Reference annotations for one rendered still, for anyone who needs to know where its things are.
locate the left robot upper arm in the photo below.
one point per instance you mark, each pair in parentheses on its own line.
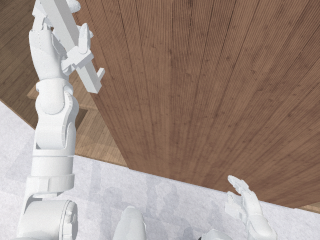
(49,220)

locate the left robot thigh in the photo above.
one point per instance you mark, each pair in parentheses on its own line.
(131,226)

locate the handle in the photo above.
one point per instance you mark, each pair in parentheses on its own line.
(65,26)

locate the robot left hand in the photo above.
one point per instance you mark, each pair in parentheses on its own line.
(47,49)

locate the robot thigh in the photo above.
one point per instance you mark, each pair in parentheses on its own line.
(131,226)
(215,235)

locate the robot right forearm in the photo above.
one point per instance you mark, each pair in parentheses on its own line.
(257,227)

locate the robot left forearm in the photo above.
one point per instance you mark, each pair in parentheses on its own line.
(54,143)

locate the robot right hand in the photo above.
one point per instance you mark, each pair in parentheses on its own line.
(246,205)

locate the right robot thigh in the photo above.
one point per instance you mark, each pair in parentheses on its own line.
(215,235)

